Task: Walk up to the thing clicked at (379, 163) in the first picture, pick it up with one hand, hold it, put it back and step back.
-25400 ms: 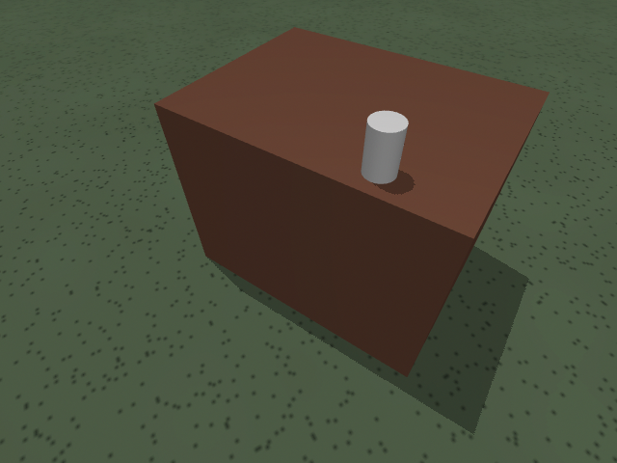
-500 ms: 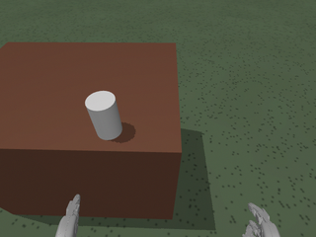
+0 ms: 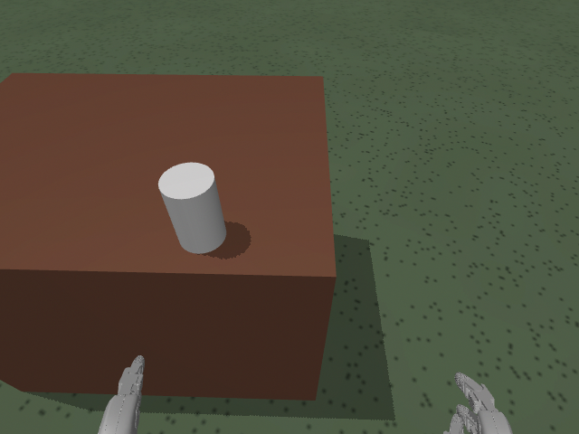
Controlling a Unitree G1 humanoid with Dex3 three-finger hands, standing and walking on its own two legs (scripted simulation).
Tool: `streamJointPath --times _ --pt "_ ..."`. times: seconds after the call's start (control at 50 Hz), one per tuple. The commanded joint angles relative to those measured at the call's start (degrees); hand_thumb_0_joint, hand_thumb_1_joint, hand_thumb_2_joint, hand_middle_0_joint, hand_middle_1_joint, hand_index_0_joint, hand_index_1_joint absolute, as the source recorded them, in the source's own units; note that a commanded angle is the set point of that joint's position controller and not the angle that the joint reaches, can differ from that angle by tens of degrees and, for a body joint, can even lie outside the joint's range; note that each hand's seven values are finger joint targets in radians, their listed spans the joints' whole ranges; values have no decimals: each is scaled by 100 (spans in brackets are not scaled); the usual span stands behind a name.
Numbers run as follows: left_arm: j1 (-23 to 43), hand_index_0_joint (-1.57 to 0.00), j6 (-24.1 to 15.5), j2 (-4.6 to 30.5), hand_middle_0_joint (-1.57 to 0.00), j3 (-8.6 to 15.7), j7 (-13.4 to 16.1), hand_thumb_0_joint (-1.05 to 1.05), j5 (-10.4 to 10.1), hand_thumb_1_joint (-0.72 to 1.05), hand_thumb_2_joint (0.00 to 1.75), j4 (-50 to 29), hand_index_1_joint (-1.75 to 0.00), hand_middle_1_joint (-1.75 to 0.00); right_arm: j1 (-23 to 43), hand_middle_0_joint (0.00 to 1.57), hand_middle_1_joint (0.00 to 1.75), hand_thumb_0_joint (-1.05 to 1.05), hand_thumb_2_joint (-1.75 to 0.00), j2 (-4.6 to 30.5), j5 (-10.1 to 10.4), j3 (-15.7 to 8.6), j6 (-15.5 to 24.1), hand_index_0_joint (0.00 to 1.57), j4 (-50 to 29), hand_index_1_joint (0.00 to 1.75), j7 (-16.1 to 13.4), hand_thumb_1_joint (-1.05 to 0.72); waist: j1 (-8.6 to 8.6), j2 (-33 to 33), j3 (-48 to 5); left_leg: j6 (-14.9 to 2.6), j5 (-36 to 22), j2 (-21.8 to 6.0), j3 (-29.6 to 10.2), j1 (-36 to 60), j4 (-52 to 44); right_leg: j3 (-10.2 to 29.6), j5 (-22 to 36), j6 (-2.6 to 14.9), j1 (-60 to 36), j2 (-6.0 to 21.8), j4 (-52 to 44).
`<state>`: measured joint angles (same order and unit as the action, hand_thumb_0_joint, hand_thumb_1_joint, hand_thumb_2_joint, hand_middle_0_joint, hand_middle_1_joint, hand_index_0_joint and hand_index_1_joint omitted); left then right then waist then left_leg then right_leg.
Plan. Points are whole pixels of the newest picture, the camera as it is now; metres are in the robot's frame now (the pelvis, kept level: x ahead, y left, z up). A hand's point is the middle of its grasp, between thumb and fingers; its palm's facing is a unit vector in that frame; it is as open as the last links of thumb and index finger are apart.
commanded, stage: home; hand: left
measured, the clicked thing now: (195, 209) +0.47 +0.19 +0.05
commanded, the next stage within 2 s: stand in 1.04 s
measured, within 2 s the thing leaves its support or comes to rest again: neither
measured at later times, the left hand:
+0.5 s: hand (167, 422) +0.18 +0.19 -0.05, palm faces +0.12 -0.95 -0.28, open 17.6 cm
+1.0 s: hand out of the picture +0.15 +0.22 -0.10, palm faces -0.03 -0.94 -0.35, open 17.6 cm
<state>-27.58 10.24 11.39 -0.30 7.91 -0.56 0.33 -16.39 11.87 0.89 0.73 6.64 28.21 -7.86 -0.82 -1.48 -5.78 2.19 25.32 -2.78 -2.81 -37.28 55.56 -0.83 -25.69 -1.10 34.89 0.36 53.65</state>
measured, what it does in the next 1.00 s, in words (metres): stands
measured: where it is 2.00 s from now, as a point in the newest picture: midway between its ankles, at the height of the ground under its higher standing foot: outside the picture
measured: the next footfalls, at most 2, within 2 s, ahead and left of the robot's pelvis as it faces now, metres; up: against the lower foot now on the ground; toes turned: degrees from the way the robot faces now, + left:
none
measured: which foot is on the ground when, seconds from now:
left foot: down 0.00-1.00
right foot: down 0.00-1.00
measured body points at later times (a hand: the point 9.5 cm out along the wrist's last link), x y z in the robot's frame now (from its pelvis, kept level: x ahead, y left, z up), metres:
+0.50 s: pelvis +0.01 +0.00 +0.00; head +0.03 +0.00 +0.45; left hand +0.17 +0.23 -0.03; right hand +0.17 -0.24 -0.07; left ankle +0.03 +0.14 -0.68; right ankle +0.02 -0.13 -0.68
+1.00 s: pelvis +0.00 +0.00 +0.01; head +0.02 +0.01 +0.46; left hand +0.14 +0.27 -0.07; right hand +0.14 -0.27 -0.09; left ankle +0.03 +0.14 -0.68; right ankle +0.02 -0.13 -0.68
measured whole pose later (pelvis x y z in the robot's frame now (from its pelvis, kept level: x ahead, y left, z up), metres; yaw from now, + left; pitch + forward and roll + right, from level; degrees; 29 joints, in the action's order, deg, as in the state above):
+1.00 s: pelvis +0.00 +0.00 +0.01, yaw +1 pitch +2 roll +0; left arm -16.4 2.0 17.9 -0.1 1.5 4.0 27.7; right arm -11.7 16.5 -3.6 -0.1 1.7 42.5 -1.1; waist 0.9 1.6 -0.5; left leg 1.2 24.0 -1.0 -1.6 -29.1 50.9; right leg 0.0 -25.9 -0.8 27.9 2.2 51.6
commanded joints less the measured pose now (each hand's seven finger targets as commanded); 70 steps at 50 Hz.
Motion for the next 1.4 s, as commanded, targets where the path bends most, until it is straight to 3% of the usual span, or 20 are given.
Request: streamJointPath --times 0.0,0.1,0.26,0.32,0.52,0.54,0.56,0.72,0.8,0.82,0.84,0.86,0.9,0.96,1.02,1.06,1.12,1.18,1.32,1.38 --pt "203 -4 -298 618 -4 326 50 0 18 -60 3 -1295 -5 -5 404 20 30 0 -90 727 -29 -305 361 20 -959 30 -77 -90 11 -129 -572 -194 -611 170 249 515 -970 -275 621 140 -216 -164 -896" --pt "34 -5 -212 556 -5 304 40 0 35 -58 4 -1122 -5 -5 352 20 30 0 -90 704 -41 -300 383 20 -922 30 -129 -90 -48 92 -641 -217 -951 181 297 567 -816 -253 940 114 -297 -159 -916" --pt "99 -5 -153 547 -5 290 27 0 14 -58 4 -1262 -5 -5 410 20 30 0 -90 710 -27 -279 392 20 -970 30 -108 -90 23 -131 -376 -190 -404 153 207 403 -1042 -302 423 154 -114 -172 -877" --pt "74 -5 -133 574 -5 328 42 0 17 -58 4 -1398 -5 -5 350 20 30 0 -90 685 -36 -282 405 20 -967 30 -131 -90 3 -92 -702 -191 -899 175 258 559 -882 -289 864 139 -316 -167 -839" --pt "-62 -5 -39 469 -5 238 11 0 36 -58 4 -1100 -5 -5 312 20 30 0 -90 657 -61 -253 397 20 -909 30 -165 -90 -53 62 -630 -221 -1031 191 297 546 -777 -255 1051 85 -319 -150 -879" --pt "201 -5 -56 658 -5 387 27 0 18 -58 4 -1468 -5 -5 350 20 30 0 -90 697 -49 -294 396 20 -965 30 -184 -90 -7 -42 -744 -219 -1065 202 322 543 -760 -230 1097 99 -331 -138 -903" --pt "61 -5 -32 628 -5 346 16 0 38 -58 4 -1292 -5 -5 321 20 30 0 -90 694 -55 -286 384 20 -936 30 -194 -90 -46 23 -756 -230 -1147 210 329 600 -716 -213 1196 79 -356 -129 -924" --pt "79 -4 1 601 -4 338 14 0 13 -59 3 -1283 -5 -5 414 20 30 0 -90 666 -47 -252 375 20 -977 30 -187 -90 -8 -30 -482 -230 -713 208 316 418 -846 -227 720 110 -235 -133 -982" --pt "-41 -5 16 494 -5 255 -3 0 25 -58 4 -1161 -5 -5 335 20 30 0 -90 666 -56 -264 372 20 -940 30 -189 -90 -42 -23 -538 -229 -909 206 322 486 -802 -231 937 108 -265 -138 -930" --pt "1012 -4 -598 1547 -4 589 -231 0 602 -61 0 850 -4 -4 626 20 30 0 -90 1550 -656 -509 -7 20 482 30 152 -90 130 669 374 -411 -1442 96 -79 655 -989 340 918 503 -1056 322 -1103" --pt "867 -4 -842 1594 -4 642 -376 0 655 -61 1 1407 -4 -4 429 20 30 0 -90 1555 -742 -568 -142 20 660 30 295 -90 140 784 -51 -593 -1120 93 17 904 -932 677 873 646 -1075 531 -1212" --pt "951 -4 -998 1646 -4 631 -444 0 657 -61 2 1566 -4 -5 435 20 30 0 -90 1521 -710 -560 -195 20 675 30 373 -90 72 796 -72 -628 -991 114 -4 1048 -935 907 734 740 -969 619 -1316" --pt "1097 -4 -1154 1607 -4 499 -580 0 519 -60 3 1900 -5 -5 577 20 30 0 -90 1531 -548 -526 -256 20 702 30 531 -90 95 330 116 -703 -882 102 -121 1207 -1220 736 466 657 -817 469 -1360" --pt "1272 -4 -1238 1672 -4 452 -668 0 379 -61 2 2498 -4 -4 643 20 30 0 -90 1604 -364 -577 -300 20 947 30 730 -90 166 265 203 -641 -559 106 -128 1247 -1442 684 198 587 -850 418 -1552" --pt "1415 -5 -1287 1738 -5 460 -681 0 332 -56 5 3058 -5 -5 638 20 30 0 -90 1682 -359 -599 -303 20 1238 30 781 -90 175 66 7 -639 -1193 -8 -270 1509 -1617 526 1044 498 -1238 373 -1339" --pt "1342 -5 -1290 1680 -5 440 -662 0 310 -55 5 3403 -5 -5 744 20 30 0 -90 1711 -374 -608 -330 20 1391 30 779 -90 263 -248 46 -713 -1238 -174 -554 1580 -1881 360 1050 423 -1342 282 -1297" --pt "1364 -5 -1301 1745 -5 426 -644 0 301 -56 5 3872 -5 -5 758 20 30 0 -90 1746 -348 -594 -369 20 1636 30 763 -90 242 -171 190 -697 -1355 -197 -578 1658 -2067 380 1213 431 -1549 309 -1526" --pt "1421 -20 -1292 1872 -20 416 -626 0 283 -32 29 4273 -29 -29 739 20 30 0 -90 1794 -314 -582 -426 20 1893 30 742 -90 191 -25 342 -640 -1352 -148 -506 1748 -2144 447 1370 447 -1657 375 -1802" --pt "1595 -20 -1246 1953 -20 357 -626 0 207 24 85 5000 -30 -30 761 20 30 0 -90 1873 -279 -506 -500 20 2427 30 720 -90 129 -36 579 -532 -1004 -214 -589 1975 -2784 462 1281 386 -1979 443 -2385" --pt "1628 -20 -1245 1965 -20 309 -638 0 193 48 90 5271 -30 -30 831 20 30 0 -90 1886 -253 -471 -517 20 2635 30 720 -90 129 -27 721 -484 -903 -218 -572 2105 -2977 502 1186 368 -2031 495 -2705"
